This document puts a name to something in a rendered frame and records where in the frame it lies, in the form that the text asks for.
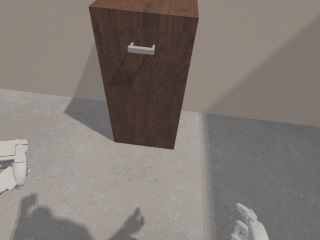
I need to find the cabinet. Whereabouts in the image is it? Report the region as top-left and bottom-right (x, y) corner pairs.
(88, 0), (199, 150)

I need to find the drawer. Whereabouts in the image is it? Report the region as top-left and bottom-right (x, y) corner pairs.
(97, 23), (190, 63)

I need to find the robot right hand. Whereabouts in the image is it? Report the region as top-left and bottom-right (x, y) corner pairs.
(231, 203), (269, 240)

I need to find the robot left hand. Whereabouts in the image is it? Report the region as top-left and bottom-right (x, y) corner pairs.
(0, 139), (30, 195)

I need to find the handle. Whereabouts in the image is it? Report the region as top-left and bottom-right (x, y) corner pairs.
(127, 42), (155, 55)

